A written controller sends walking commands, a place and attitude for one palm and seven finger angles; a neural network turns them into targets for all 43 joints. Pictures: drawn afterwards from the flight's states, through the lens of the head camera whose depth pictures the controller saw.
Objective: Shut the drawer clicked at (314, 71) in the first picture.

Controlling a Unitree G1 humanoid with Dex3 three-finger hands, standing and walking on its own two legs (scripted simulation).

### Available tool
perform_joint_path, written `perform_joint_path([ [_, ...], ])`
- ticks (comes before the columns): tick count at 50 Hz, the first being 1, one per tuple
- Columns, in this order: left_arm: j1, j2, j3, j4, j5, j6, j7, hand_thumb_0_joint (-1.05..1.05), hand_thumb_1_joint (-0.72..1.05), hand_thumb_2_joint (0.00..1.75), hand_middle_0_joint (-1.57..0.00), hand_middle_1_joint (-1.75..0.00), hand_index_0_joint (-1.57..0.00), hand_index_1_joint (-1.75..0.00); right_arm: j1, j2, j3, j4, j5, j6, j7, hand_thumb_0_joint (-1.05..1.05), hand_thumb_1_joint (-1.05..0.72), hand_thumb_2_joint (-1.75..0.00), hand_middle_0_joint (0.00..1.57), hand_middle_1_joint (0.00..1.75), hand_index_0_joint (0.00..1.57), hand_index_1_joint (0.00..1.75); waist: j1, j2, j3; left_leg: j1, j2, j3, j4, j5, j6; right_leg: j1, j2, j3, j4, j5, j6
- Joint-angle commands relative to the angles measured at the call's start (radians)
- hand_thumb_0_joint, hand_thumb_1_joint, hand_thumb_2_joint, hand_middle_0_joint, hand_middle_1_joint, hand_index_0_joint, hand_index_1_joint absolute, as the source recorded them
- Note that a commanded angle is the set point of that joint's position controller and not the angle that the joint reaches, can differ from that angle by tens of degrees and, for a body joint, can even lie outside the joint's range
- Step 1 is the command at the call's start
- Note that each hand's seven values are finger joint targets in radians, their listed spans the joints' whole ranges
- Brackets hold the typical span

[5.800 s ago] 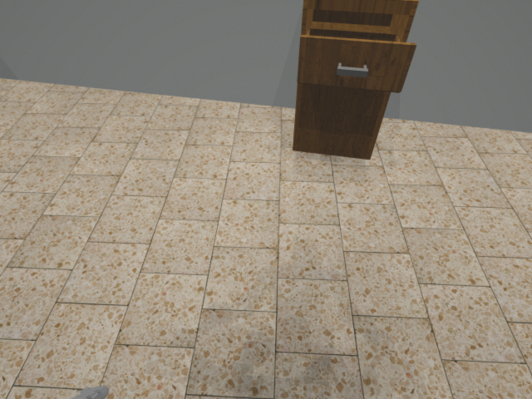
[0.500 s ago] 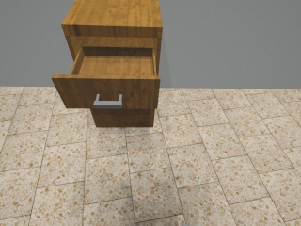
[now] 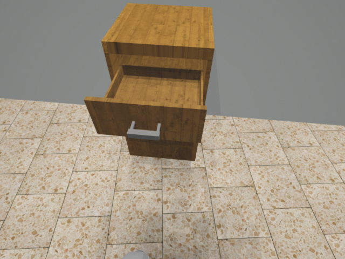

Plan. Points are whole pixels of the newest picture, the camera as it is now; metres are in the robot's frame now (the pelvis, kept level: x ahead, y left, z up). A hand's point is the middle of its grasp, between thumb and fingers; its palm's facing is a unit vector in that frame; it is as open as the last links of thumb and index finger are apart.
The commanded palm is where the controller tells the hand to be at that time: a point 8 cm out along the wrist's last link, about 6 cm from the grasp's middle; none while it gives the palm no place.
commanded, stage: take the last steps up to it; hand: left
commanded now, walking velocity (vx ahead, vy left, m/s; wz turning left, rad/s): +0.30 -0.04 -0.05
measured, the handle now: (144, 129) +0.53 +0.15 -0.09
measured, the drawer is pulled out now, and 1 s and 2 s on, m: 0.30 0.30 0.30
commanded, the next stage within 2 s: come to a stop and stand still in 0.54 s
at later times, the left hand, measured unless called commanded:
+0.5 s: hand (117, 213) +0.26 +0.19 -0.16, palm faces -0.05 -0.97 -0.22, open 7.4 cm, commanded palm none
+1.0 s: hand (131, 210) +0.28 +0.16 -0.19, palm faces -0.01 -0.98 -0.21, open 7.3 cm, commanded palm none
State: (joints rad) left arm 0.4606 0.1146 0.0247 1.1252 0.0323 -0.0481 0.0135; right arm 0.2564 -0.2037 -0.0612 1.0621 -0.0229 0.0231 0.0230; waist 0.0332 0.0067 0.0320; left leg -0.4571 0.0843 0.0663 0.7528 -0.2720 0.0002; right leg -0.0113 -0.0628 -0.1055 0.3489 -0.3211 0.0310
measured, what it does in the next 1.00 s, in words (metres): walks ahead: left foot, then right foot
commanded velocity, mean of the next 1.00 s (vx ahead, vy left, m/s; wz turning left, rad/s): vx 0.06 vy -0.03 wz -0.02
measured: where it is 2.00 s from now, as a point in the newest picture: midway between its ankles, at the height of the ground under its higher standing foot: outside the picture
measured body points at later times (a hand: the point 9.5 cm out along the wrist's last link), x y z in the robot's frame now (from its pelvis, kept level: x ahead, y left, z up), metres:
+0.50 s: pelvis +0.15 +0.01 +0.00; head +0.16 +0.00 +0.45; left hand +0.26 +0.24 -0.14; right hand +0.09 -0.20 -0.17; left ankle +0.08 +0.13 -0.74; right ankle +0.24 -0.12 -0.72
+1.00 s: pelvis +0.24 -0.02 -0.01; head +0.27 -0.01 +0.44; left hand +0.29 +0.21 -0.17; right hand +0.30 -0.25 -0.16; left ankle +0.30 +0.08 -0.74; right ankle +0.22 -0.12 -0.72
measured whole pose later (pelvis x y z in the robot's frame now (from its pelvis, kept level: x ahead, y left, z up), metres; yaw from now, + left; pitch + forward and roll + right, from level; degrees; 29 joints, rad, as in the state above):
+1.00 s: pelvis +0.24 -0.02 -0.01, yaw -5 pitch -2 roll +1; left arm 0.21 0.17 0.04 1.07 0.02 0.04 0.04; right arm 0.15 -0.15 -0.02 1.03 -0.02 0.02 -0.04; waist 0.04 -0.03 0.08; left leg -0.27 0.01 0.09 0.51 -0.21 0.03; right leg -0.30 -0.03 -0.06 0.77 -0.46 0.00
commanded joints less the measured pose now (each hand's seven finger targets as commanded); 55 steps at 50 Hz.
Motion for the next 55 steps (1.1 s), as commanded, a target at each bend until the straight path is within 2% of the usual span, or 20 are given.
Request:
perform_joint_path([
  [1, -0.005, 0.184, 0.038, -0.026, -0.01, -0.006, 0.007, 0.0, 0.9, 0.9, -0.2, -0.3, -0.2, -0.3, 0.009, -0.023, 0.0, -0.056, 0.002, -0.068, -0.002, 0.0, -0.9, -0.9, 0.2, 0.3, 0.2, 0.3, -0.062, -0.136, 0.04, 0.28, -0.067, 0.089, -0.239, 0.061, 0.017, -0.207, -0.154, 0.091, 0.021, 0.186, -0.13],
  [2, 0.005, 0.152, 0.032, -0.025, -0.013, -0.004, 0.004, 0.0, 0.9, 0.9, -0.2, -0.3, -0.2, -0.3, 0.137, -0.078, -0.011, -0.013, -0.002, -0.079, -0.015, 0.0, -0.9, -0.9, 0.2, 0.3, 0.2, 0.3, -0.108, -0.023, -0.041, 0.485, -0.021, 0.026, -0.305, 0.045, 0.032, -0.271, -0.11, 0.059, 0.236, 0.234, -0.105],
  [3, 0.048, 0.091, 0.025, -0.039, -0.023, -0.003, -0.003, 0.0, 0.9, 0.9, -0.2, -0.3, -0.2, -0.3, 0.257, -0.19, -0.038, 0.013, -0.013, -0.088, -0.03, 0.0, -0.9, -0.9, 0.2, 0.3, 0.2, 0.3, -0.136, 0.234, -0.152, 0.684, 0.247, -0.308, -0.362, 0.034, 0.115, -0.478, -0.005, -0.023, 0.516, -0.04, -0.055],
  [4, -0.015, 0.093, 0.021, -0.074, -0.018, -0.008, -0.004, 0.0, 0.9, 0.9, -0.2, -0.3, -0.2, -0.3, 0.34, -0.238, -0.044, 0.027, -0.004, -0.078, -0.037, 0.0, -0.9, -0.9, 0.2, 0.3, 0.2, 0.3, -0.162, 0.258, -0.143, 0.672, 0.365, -0.49, -0.48, 0.048, 0.18, -0.586, 0.046, 0.018, 0.713, -0.261, -0.055],
  [5, -0.057, 0.104, 0.024, -0.084, -0.014, 0.003, 0.003, 0.0, 0.9, 0.9, -0.2, -0.3, -0.2, -0.3, 0.307, -0.237, -0.042, 0.029, -0.003, -0.075, -0.045, 0.0, -0.9, -0.9, 0.2, 0.3, 0.2, 0.3, -0.153, 0.243, -0.131, 0.577, 0.389, -0.51, -0.519, -0.069, 0.195, -0.608, 0.014, 0.082, 0.85, -0.262, -0.066],
  [8, -0.117, 0.09, 0.036, -0.066, -0.003, 0.012, -0.021, 0.0, 0.9, 0.9, -0.2, -0.3, -0.2, -0.3, 0.112, -0.076, -0.006, -0.019, -0.003, -0.086, -0.046, 0.0, -0.9, -0.9, 0.2, 0.3, 0.2, 0.3, -0.07, 0.096, 0.095, 0.269, 0.263, -0.276, -0.594, -0.111, 0.147, -0.595, -0.071, 0.098, 0.854, -0.021, -0.056],
  [11, -0.051, 0.066, 0.036, -0.052, -0.002, 0.035, -0.025, 0.0, 0.9, 0.9, -0.2, -0.3, -0.2, -0.3, 0.077, -0.046, 0.001, -0.029, 0.004, -0.103, -0.049, 0.0, -0.9, -0.9, 0.2, 0.3, 0.2, 0.3, -0.017, 0.1, 0.078, 0.215, 0.213, -0.122, -0.611, 0.044, 0.142, -0.535, -0.073, 0.081, 0.78, 0.067, -0.032],
  [23, -0.296, 0.091, 0.043, -0.174, -0.007, 0.031, -0.029, 0.0, 0.9, 0.9, -0.2, -0.3, -0.2, -0.3, 0.135, -0.09, -0.022, 0.0, -0.012, -0.082, -0.043, 0.0, -0.9, -0.9, 0.2, 0.3, 0.2, 0.3, -0.059, 0.08, 0.097, 0.323, 0.226, -0.052, -0.516, 0.204, 0.155, -0.453, -0.031, 0.011, 0.312, 0.092, -0.03],
  [26, -0.12, 0.136, 0.054, -0.111, -0.003, 0.005, -0.022, 0.0, 0.9, 0.9, -0.2, -0.3, -0.2, -0.3, 0.137, -0.074, -0.014, 0.015, -0.005, -0.076, -0.04, 0.0, -0.9, -0.9, 0.2, 0.3, 0.2, 0.3, 0.02, -0.008, -0.011, 0.273, 0.132, 0.026, -0.227, 0.322, 0.082, -0.129, 0.022, -0.02, 0.128, 0.192, -0.056],
  [27, 0.0, 0.214, 0.07, -0.074, 0.002, -0.01, -0.012, 0.0, 0.9, 0.9, -0.2, -0.3, -0.2, -0.3, 0.152, -0.033, -0.007, 0.01, 0.006, -0.081, -0.034, 0.0, -0.9, -0.9, 0.2, 0.3, 0.2, 0.3, 0.061, -0.155, -0.112, 0.109, 0.048, 0.098, 0.021, 0.17, 0.038, 0.091, -0.139, 0.182, 0.11, 0.325, -0.118],
  [28, 0.073, 0.303, 0.083, -0.057, -0.01, -0.011, -0.006, 0.0, 0.9, 0.9, -0.2, -0.3, -0.2, -0.3, 0.164, 0.009, 0.007, -0.019, 0.016, -0.08, -0.032, 0.0, -0.9, -0.9, 0.2, 0.3, 0.2, 0.3, 0.057, -0.316, -0.176, -0.052, -0.068, 0.098, 0.293, -0.317, 0.006, 0.196, -0.34, 0.452, 0.012, 0.549, -0.232],
  [30, -0.035, 0.272, 0.075, -0.081, -0.018, -0.005, 0.003, 0.0, 0.9, 0.9, -0.2, -0.3, -0.2, -0.3, 0.1, -0.016, -0.004, -0.033, 0.016, -0.063, -0.04, 0.0, -0.9, -0.9, 0.2, 0.3, 0.2, 0.3, 0.044, -0.236, -0.136, -0.092, -0.028, -0.04, 0.496, -0.308, 0.021, 0.041, -0.347, 0.479, -0.081, 0.333, -0.295],
  [32, -0.167, 0.19, 0.054, -0.113, -0.015, -0.002, 0.015, 0.0, 0.9, 0.9, -0.2, -0.3, -0.2, -0.3, 0.06, -0.009, 0.002, -0.027, 0.004, -0.059, -0.036, 0.0, -0.9, -0.9, 0.2, 0.3, 0.2, 0.3, -0.008, -0.072, -0.036, -0.083, 0.024, -0.058, 0.459, -0.177, 0.013, -0.117, -0.275, 0.31, -0.082, 0.314, -0.263],
  [35, -0.238, 0.128, 0.031, -0.121, -0.003, -0.005, 0.023, 0.0, 0.9, 0.9, -0.2, -0.3, -0.2, -0.3, 0.141, 0.055, 0.025, 0.013, 0.008, -0.034, -0.046, 0.0, -0.9, -0.9, 0.2, 0.3, 0.2, 0.3, -0.072, -0.063, -0.038, 0.102, 0.008, -0.035, 0.166, -0.151, -0.028, -0.246, -0.21, 0.136, -0.04, 0.649, -0.213],
  [40, -0.225, 0.187, 0.032, -0.095, -0.013, 0.027, 0.031, 0.0, 0.9, 0.9, -0.2, -0.3, -0.2, -0.3, 0.091, 0.03, 0.028, 0.008, 0.021, -0.012, -0.051, 0.0, -0.9, -0.9, 0.2, 0.3, 0.2, 0.3, -0.044, -0.119, -0.07, 0.199, -0.04, -0.004, -0.129, -0.022, -0.043, -0.185, -0.191, 0.141, 0.033, 0.682, -0.201],
  [43, -0.225, 0.189, 0.04, -0.096, -0.02, 0.051, 0.034, 0.0, 0.9, 0.9, -0.2, -0.3, -0.2, -0.3, 0.086, -0.021, 0.012, 0.004, 0.014, -0.009, -0.051, 0.0, -0.9, -0.9, 0.2, 0.3, 0.2, 0.3, -0.053, -0.074, -0.041, 0.323, 0.001, -0.031, -0.299, 0.278, -0.022, -0.269, -0.153, 0.13, 0.128, 0.504, -0.132],
  [46, -0.179, 0.127, 0.027, -0.102, -0.021, 0.077, 0.038, 0.0, 0.9, 0.9, -0.2, -0.3, -0.2, -0.3, 0.007, -0.099, 0.006, -0.036, 0.007, -0.019, -0.058, 0.0, -0.9, -0.9, 0.2, 0.3, 0.2, 0.3, -0.016, 0.243, -0.017, 0.234, 0.222, -0.233, -0.442, 0.649, 0.125, -0.264, 0.016, 0.018, 0.347, -0.071, -0.027],
  [47, -0.183, 0.141, 0.029, -0.097, -0.022, 0.084, 0.038, 0.0, 0.9, 0.9, -0.2, -0.3, -0.2, -0.3, -0.02, -0.095, 0.008, -0.046, 0.005, -0.018, -0.063, 0.0, -0.9, -0.9, 0.2, 0.3, 0.2, 0.3, -0.018, 0.235, -0.022, 0.223, 0.237, -0.257, -0.476, 0.647, 0.168, -0.281, 0.028, 0.062, 0.485, -0.225, -0.024],
  [50, -0.154, 0.139, 0.032, -0.082, -0.016, 0.086, 0.033, 0.0, 0.9, 0.9, -0.2, -0.3, -0.2, -0.3, -0.089, -0.1, 0.003, -0.072, 0.002, -0.018, -0.068, 0.0, -0.9, -0.9, 0.2, 0.3, 0.2, 0.3, -0.002, 0.12, -0.056, 0.277, 0.222, -0.204, -0.414, 0.632, 0.198, -0.351, 0.024, 0.115, 0.611, -0.218, -0.019],
  [55, -0.155, 0.117, 0.017, -0.096, -0.016, 0.08, 0.03, 0.0, 0.9, 0.9, -0.2, -0.3, -0.2, -0.3, -0.075, -0.115, -0.011, -0.061, 0.005, -0.009, -0.057, 0.0, -0.9, -0.9, 0.2, 0.3, 0.2, 0.3, -0.032, 0.126, -0.101, 0.319, 0.195, -0.194, -0.414, 0.445, 0.177, -0.302, 0.015, 0.078, 0.386, -0.179, -0.009],
])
